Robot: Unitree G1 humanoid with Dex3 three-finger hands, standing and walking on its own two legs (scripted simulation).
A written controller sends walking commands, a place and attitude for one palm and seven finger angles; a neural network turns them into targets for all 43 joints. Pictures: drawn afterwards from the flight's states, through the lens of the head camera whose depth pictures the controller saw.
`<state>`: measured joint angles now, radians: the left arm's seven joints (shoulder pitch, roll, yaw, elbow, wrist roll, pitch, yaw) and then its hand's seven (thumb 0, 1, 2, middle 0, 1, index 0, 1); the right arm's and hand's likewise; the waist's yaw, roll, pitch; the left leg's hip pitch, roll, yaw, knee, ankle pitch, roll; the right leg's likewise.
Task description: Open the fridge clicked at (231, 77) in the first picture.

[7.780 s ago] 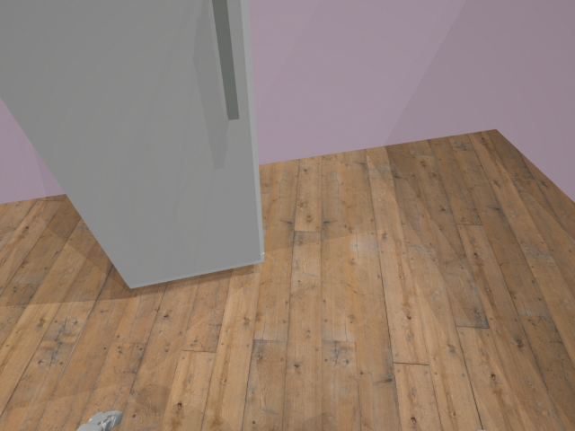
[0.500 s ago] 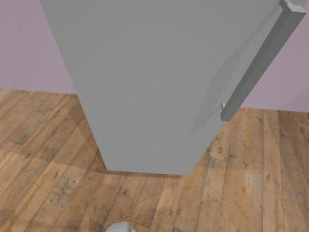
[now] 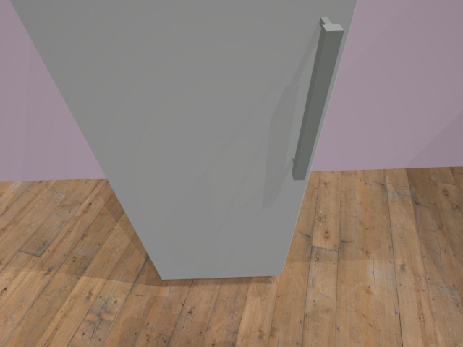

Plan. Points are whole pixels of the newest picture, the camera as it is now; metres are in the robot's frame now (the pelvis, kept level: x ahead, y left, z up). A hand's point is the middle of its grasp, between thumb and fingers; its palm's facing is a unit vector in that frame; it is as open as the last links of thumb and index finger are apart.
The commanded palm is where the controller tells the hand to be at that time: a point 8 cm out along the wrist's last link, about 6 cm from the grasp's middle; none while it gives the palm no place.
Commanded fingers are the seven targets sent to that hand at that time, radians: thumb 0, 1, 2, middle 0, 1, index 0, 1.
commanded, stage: come to a stop and stand still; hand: right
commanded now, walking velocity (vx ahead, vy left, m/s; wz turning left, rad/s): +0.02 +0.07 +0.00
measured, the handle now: (309, 112) +0.49 -0.13 +0.16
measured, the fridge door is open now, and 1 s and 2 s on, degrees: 0 0 0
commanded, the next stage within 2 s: look again from close up in 0.88 s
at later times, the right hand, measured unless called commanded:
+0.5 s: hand out of the picture +0.06 -0.16 -0.17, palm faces -0.04 +0.97 -0.25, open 7.3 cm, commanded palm none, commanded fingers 0.00 -0.90 -0.90 0.20 0.30 0.20 0.30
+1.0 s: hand out of the picture +0.03 -0.14 -0.17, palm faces -0.03 +0.98 -0.21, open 7.3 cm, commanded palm none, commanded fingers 0.00 -0.90 -0.90 0.20 0.30 0.20 0.30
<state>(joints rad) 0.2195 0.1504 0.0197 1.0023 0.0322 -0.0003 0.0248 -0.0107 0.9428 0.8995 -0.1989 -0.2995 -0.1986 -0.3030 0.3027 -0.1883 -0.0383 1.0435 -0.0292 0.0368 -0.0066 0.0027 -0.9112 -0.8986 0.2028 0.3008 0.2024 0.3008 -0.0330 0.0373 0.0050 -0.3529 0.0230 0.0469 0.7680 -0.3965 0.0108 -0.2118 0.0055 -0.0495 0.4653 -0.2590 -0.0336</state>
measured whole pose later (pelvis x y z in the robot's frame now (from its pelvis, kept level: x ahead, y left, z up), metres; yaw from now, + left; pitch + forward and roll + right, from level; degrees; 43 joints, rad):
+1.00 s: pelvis +0.02 +0.03 +0.00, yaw +3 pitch +0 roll -1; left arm 0.23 0.17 -0.01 1.11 0.02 -0.02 0.03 0.00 0.91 0.90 -0.20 -0.30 -0.20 -0.30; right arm 0.28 -0.17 0.01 1.10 -0.01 -0.02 -0.03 0.00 -0.91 -0.90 0.21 0.30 0.21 0.30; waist 0.00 0.00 0.03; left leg -0.13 -0.04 0.02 0.46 -0.33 0.05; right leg -0.15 -0.04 -0.07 0.45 -0.29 0.02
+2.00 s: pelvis -0.01 +0.02 -0.01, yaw +0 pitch +3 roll -1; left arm 0.23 0.24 0.03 0.76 -0.02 -0.24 0.06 0.01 0.90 0.90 -0.20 -0.30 -0.20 -0.30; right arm 0.30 -0.18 -0.12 0.14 0.20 -0.29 0.02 0.01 -0.82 -0.86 0.21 0.36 0.21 0.36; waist 0.03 -0.04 -0.07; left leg -0.33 0.01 0.05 0.64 -0.36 0.03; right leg -0.35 0.00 -0.04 0.60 -0.30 0.00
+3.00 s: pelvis -0.02 +0.00 -0.01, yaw -1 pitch +0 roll +1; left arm 0.22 0.26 -0.07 0.59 -0.06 -0.30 0.11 0.01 0.90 0.90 -0.20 -0.30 -0.20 -0.30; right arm 0.09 -0.40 -0.40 -0.03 0.38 -0.03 0.39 -0.01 0.33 -0.37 0.30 1.09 0.30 1.09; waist -0.05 -0.03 -0.04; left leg -0.24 0.00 0.08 0.58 -0.33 0.01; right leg -0.32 0.00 -0.02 0.64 -0.31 -0.03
